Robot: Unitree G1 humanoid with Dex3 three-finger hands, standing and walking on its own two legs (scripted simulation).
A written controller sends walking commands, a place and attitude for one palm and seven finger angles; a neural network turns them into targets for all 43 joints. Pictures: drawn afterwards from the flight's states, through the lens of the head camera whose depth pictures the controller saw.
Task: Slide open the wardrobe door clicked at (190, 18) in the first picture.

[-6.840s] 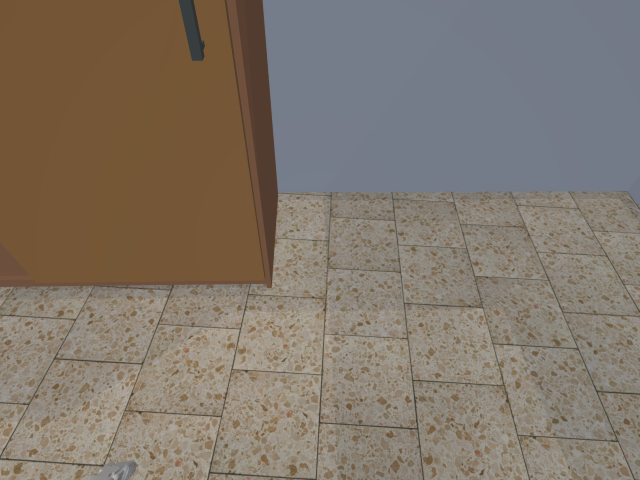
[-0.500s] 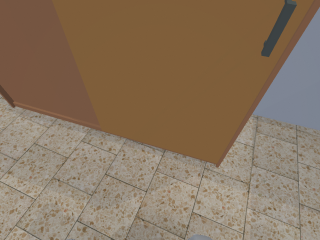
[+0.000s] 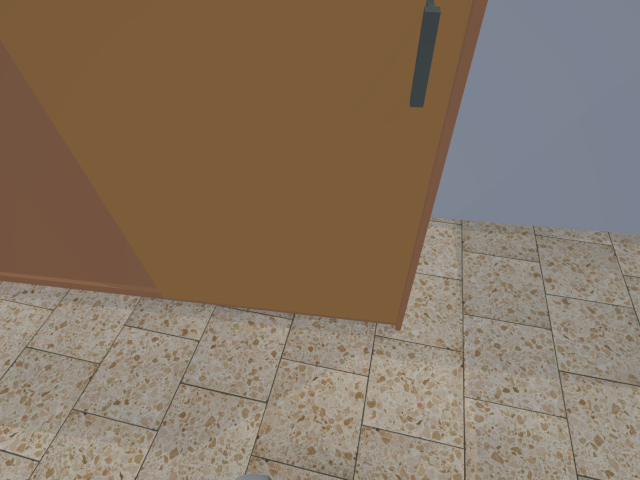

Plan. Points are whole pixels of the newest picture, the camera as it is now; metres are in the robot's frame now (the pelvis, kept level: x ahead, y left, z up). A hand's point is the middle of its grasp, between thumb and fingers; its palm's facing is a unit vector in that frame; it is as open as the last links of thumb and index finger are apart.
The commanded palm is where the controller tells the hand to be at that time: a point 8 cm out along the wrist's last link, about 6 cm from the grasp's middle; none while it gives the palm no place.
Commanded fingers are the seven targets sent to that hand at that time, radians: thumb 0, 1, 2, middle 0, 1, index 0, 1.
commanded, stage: turn to face it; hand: right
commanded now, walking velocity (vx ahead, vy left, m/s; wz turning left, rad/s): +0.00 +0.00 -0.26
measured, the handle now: (423, 54) +0.70 -0.11 +0.20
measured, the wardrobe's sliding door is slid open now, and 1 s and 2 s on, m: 0.00 0.00 0.00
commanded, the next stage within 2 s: take the last steps up to it in 0.04 s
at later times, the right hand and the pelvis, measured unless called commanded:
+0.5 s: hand out of the picture -0.05 -0.12 -0.16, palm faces +0.20 +0.96 -0.20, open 7.3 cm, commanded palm none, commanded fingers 0.00 -0.90 -0.90 0.20 0.30 0.20 0.30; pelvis +0.01 +0.04 +0.00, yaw -8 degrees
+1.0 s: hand (493, 465) +0.20 -0.23 -0.18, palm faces +0.11 +0.98 -0.18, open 7.4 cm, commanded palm none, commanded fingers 0.00 -0.90 -0.90 0.20 0.30 0.20 0.30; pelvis +0.15 -0.03 +0.00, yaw -5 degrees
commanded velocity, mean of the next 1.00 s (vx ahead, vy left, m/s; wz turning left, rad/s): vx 0.24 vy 0.05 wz -0.01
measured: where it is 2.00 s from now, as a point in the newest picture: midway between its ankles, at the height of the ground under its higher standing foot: outside the picture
